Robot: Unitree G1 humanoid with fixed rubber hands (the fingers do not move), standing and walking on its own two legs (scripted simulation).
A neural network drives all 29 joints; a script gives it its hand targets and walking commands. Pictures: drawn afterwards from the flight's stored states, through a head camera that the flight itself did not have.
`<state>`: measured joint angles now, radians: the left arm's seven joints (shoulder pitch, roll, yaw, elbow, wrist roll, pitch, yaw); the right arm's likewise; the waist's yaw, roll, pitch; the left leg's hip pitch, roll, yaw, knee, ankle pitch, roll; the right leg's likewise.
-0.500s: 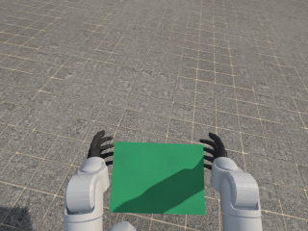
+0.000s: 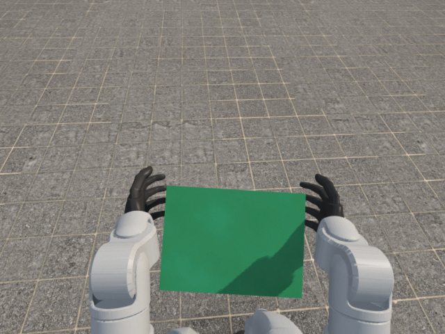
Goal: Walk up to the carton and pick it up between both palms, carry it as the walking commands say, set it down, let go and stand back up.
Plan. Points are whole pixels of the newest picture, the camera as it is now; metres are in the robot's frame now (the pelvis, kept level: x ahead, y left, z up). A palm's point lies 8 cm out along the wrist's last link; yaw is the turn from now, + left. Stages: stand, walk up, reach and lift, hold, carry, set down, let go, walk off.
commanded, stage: carry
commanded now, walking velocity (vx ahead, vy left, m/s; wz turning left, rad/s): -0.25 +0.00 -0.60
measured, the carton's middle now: (230, 230) +0.30 -0.01 +0.00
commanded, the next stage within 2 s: none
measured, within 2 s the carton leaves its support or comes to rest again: neither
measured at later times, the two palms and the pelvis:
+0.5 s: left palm (130, 196) +0.30 +0.14 +0.13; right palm (328, 243) +0.21 -0.14 +0.13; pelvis -0.01 +0.07 +0.03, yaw -18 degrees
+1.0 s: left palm out of the picture +0.10 +0.14 +0.11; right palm out of the picture -0.05 -0.11 +0.12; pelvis -0.20 +0.15 +0.02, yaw -33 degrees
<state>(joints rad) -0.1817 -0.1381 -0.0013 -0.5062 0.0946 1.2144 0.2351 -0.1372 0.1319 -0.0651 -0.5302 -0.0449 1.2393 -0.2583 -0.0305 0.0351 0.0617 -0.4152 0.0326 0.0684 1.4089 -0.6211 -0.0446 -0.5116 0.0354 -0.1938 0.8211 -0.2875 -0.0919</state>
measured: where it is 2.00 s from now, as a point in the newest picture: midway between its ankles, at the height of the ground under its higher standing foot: outside the picture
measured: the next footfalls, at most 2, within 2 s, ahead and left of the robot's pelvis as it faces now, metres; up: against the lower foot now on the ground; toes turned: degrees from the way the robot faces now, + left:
left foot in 0.16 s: +0.11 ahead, +0.15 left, +0.00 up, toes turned -2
right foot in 0.56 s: -0.03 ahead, -0.05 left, +0.00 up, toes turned -25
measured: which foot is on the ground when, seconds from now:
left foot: up 0.00-0.14, down 0.16-0.56, up 0.58-0.88, down 0.90-1.00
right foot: down 0.00-0.18, up 0.20-0.54, down 0.56-0.92, up 0.94-1.00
